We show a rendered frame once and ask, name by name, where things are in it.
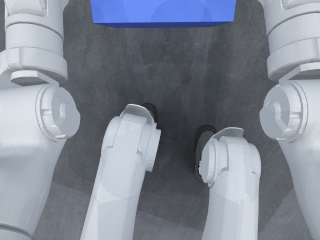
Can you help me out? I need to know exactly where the robot right foot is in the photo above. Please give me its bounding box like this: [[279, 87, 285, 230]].
[[193, 125, 217, 183]]

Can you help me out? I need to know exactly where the carton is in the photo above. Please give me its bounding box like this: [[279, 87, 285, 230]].
[[90, 0, 236, 28]]

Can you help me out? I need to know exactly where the robot right forearm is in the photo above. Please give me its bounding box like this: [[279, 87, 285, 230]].
[[258, 0, 320, 83]]

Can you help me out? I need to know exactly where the robot left forearm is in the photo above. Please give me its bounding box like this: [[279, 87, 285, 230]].
[[0, 0, 69, 90]]

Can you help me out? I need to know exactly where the robot left shin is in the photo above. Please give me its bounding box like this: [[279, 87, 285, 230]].
[[101, 104, 154, 155]]

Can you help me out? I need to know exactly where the right robot upper arm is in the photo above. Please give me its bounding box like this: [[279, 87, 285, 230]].
[[259, 79, 320, 240]]

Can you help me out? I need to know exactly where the left robot upper arm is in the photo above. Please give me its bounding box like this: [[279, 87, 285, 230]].
[[0, 83, 81, 240]]

